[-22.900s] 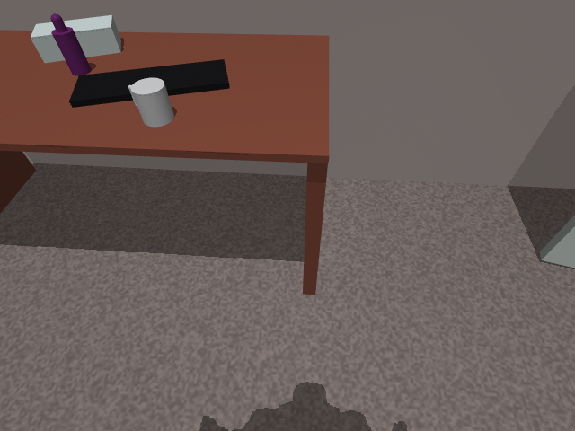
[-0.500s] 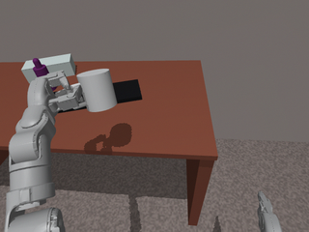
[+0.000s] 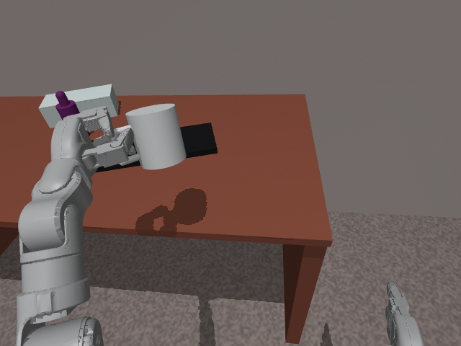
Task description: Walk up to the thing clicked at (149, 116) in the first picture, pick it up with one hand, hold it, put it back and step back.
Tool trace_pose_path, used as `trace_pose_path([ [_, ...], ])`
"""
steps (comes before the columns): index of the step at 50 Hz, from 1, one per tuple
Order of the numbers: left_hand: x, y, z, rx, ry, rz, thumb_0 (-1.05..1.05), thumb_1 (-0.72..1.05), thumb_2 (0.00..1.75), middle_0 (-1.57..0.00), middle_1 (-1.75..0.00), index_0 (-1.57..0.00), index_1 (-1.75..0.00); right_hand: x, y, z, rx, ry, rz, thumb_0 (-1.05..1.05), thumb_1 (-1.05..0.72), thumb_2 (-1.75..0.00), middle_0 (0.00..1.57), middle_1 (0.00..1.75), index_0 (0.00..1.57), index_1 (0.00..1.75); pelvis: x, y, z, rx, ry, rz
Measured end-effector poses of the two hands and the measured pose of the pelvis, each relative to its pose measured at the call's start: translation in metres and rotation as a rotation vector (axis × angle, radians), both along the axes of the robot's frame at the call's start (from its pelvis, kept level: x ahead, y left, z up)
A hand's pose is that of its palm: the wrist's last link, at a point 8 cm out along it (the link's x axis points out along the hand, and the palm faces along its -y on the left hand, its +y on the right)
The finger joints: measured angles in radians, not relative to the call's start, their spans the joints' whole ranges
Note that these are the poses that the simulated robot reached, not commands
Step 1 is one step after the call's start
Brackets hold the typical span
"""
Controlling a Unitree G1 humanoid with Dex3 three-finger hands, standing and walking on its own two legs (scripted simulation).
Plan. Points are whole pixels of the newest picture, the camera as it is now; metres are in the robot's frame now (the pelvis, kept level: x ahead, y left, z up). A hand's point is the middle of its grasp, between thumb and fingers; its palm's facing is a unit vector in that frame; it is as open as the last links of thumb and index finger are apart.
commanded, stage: hold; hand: left
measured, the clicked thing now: (148, 138) +0.38 +0.17 +0.22
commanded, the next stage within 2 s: none
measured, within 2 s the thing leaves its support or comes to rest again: neither
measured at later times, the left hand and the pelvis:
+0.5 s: hand (111, 142) +0.33 +0.21 +0.25, palm faces +0.27 -0.96 +0.01, open 3.7 cm; pelvis -0.01 +0.00 +0.00, yaw +0 degrees
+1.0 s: hand (114, 138) +0.33 +0.20 +0.26, palm faces +0.25 -0.97 +0.02, open 3.7 cm; pelvis -0.01 +0.00 +0.00, yaw +0 degrees
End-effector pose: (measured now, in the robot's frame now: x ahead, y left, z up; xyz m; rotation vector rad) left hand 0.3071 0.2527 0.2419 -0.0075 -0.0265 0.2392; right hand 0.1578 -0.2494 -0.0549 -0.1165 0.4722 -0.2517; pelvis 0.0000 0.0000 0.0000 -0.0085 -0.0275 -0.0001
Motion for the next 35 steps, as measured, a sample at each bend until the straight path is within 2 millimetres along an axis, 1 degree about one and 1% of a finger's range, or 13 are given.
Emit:
trace_pose_path([
  [8,-0.005,-0.007,0.003,-0.011,-0.007,-0.006,0.01,0.21,1.14,-1.01,-1.35,-1.41,-1.44,-0.001,0.0,0.001,0.015,-0.006,0.004,-0.01,0.54,-0.05,0.06,0.05,0.06,0.05,-0.001,-0.001,0.0,0.0,-0.006,0.001],
  [15,-0.009,-0.008,-0.001,-0.021,0.018,0.009,0.0,0.2,1.16,-1.01,-1.36,-1.43,-1.47,-0.006,-0.002,0.0,0.018,0.011,0.007,-0.01,0.53,-0.05,0.06,0.05,0.06,0.05,-0.005,-0.002,0.001,0.001,-0.012,0.004],
  [20,-0.012,-0.005,-0.002,-0.01,0.022,0.028,0.0,0.2,1.16,-1.01,-1.37,-1.44,-1.48,-0.01,-0.004,-0.002,0.018,0.021,0.001,-0.01,0.53,-0.05,0.06,0.05,0.06,0.05,-0.009,-0.002,0.001,0.001,-0.012,0.005],
  [26,-0.016,0.0,0.009,0.004,-0.021,0.032,0.0,0.2,1.17,-1.01,-1.37,-1.45,-1.48,-0.015,-0.004,-0.005,0.011,0.035,-0.002,-0.01,0.53,-0.05,0.06,0.05,0.06,0.05,-0.01,-0.002,0.001,0.0,-0.015,0.006],
  [31,-0.016,0.002,0.017,0.012,-0.027,0.018,0.0,0.2,1.17,-1.01,-1.38,-1.45,-1.49,-0.012,-0.002,-0.005,0.014,0.024,0.002,-0.01,0.54,-0.05,0.06,0.05,0.06,0.05,-0.011,-0.002,0.001,-0.001,-0.018,0.006],
  [35,-0.014,0.001,0.017,0.002,-0.009,0.009,0.0,0.2,1.17,-1.0,-1.38,-1.45,-1.49,-0.009,0.0,-0.004,0.02,0.012,0.008,-0.01,0.54,-0.05,0.06,0.05,0.06,0.05,-0.012,-0.001,0.002,-0.001,-0.017,0.008],
])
